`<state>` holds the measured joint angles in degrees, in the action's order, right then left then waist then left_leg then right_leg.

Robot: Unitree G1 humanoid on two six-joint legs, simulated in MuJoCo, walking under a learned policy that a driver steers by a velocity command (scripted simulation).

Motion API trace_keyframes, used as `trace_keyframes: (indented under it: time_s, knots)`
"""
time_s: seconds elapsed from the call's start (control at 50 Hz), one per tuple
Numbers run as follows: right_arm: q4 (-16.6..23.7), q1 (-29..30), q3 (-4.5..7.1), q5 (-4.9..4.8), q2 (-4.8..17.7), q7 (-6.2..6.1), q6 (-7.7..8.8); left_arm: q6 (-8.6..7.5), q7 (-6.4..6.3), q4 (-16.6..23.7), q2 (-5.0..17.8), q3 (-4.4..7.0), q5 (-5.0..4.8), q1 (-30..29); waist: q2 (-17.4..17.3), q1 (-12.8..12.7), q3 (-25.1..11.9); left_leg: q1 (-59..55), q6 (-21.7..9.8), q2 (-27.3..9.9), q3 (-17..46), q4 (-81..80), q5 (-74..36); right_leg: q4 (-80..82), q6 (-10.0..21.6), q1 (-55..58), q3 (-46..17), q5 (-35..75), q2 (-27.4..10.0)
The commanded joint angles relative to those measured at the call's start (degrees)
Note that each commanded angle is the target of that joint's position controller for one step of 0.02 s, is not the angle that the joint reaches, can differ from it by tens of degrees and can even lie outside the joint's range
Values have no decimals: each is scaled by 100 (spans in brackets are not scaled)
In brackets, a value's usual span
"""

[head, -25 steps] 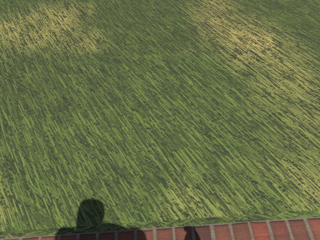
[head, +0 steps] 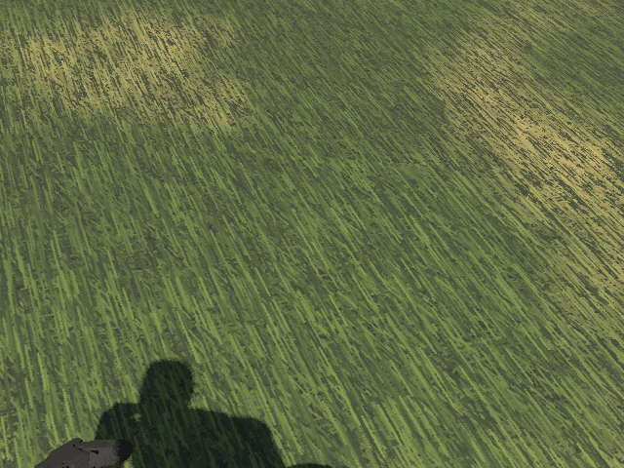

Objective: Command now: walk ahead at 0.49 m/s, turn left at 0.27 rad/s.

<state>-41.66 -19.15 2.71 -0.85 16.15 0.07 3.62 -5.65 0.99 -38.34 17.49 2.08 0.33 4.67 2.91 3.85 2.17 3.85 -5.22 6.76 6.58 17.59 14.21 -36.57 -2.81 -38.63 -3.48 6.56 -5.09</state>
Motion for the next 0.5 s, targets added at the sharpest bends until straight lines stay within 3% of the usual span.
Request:
trace_keyframes:
  time_s: [0.02,0.08,0.12,0.14,0.16,0.18,0.2,0.22,0.24,0.26,0.3,0.34,0.38,0.44,0.5]
  knots:
    - [69,-324,256,-41,978,-43,58,-137,90,563,390,73,-63,-798,-671,188,200,370,-737,-1513,812,-445,-1240,557,148,503,153,301,224]
    - [-86,-420,268,0,1008,-69,-28,-140,174,581,483,107,-85,-727,-786,105,174,-562,-620,-1885,867,-105,-2004,745,443,213,192,-424,244]
    - [-115,-326,281,14,1066,-79,-72,-119,174,516,586,166,-87,-332,-863,-132,-91,-834,-473,-1831,656,447,-3695,780,691,808,444,-1057,493]
    - [-110,-232,267,48,1062,-84,-103,-112,146,353,731,260,-83,315,-809,-498,-565,-810,-366,-1617,399,1258,-4809,888,879,1712,639,-967,710]
    - [-26,-150,203,117,967,-106,-115,-97,120,186,941,331,-55,1215,-654,-924,-1299,-155,-198,-1399,171,2488,-4607,685,1185,3222,206,-547,321]
    - [77,-799,74,172,552,-88,-32,-83,115,129,1470,453,20,1867,558,-797,-2252,1828,240,-599,-146,4668,-2184,657,2103,5494,-2117,-752,-975]
    - [41,-884,14,154,508,-41,74,-43,158,-33,1166,414,-157,2084,1359,-807,-2497,3211,487,-60,-24,5803,1564,1677,2547,6257,-4156,-1819,-1527]
    - [188,-284,107,14,963,20,180,-3,123,46,849,319,-216,1766,695,-900,-1660,3865,429,-476,269,6091,1385,1910,2228,5741,-3868,-2718,-1411]
    - [348,318,92,-65,962,57,262,50,86,148,746,289,-130,1430,111,-885,-971,3941,380,-717,140,5878,956,2031,2013,4909,-3149,-2580,-1176]
    - [429,629,77,12,867,65,311,78,83,175,701,261,-69,1214,-322,-723,-373,3886,385,-879,10,5397,694,2183,1932,4062,-2607,-1947,-929]
    - [432,507,98,165,762,45,304,74,50,252,622,222,-11,1056,-188,-418,-267,3352,487,-1086,-32,4662,327,2383,1862,3379,-2113,-1020,-576]
    - [398,392,69,207,628,17,246,74,13,228,643,233,-71,1062,34,-315,-307,3164,677,-1089,-161,4177,259,2480,1925,3063,-1768,-479,-435]
    - [508,738,22,213,520,-23,206,82,-52,158,797,287,-108,1180,55,-384,-197,3168,855,-1032,-262,3461,-141,2540,1910,2776,-1462,-188,-323]
    - [650,1471,-43,191,361,2,238,155,-143,32,906,334,-159,1431,102,-625,-133,2708,950,-815,-299,2139,-1388,2454,1612,2433,-1133,-342,-11]
    - [750,1976,-34,103,383,67,293,239,-189,-101,931,356,-201,1766,161,-809,-159,2306,936,-603,-262,1468,-1967,2277,1456,2481,-1347,-692,-46]
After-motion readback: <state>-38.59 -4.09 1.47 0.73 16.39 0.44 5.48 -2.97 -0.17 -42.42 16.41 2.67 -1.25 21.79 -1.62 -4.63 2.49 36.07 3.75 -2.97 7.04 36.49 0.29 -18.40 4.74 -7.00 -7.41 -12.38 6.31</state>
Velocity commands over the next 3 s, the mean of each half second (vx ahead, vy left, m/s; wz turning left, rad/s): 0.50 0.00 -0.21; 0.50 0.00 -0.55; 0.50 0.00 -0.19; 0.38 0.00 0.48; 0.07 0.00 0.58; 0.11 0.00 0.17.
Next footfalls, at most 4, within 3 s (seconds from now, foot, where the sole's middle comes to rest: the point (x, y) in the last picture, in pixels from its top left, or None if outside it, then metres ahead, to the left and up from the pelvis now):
0.16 right None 0.29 -0.13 -0.78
0.64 left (272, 417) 0.58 0.04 -0.78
1.14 right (423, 349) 0.73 -0.32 -0.78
1.70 left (391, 211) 1.17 -0.31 -0.78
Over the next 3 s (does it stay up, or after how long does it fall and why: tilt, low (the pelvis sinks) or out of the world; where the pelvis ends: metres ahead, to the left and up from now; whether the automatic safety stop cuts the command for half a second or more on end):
stays up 1.20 -0.36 0.00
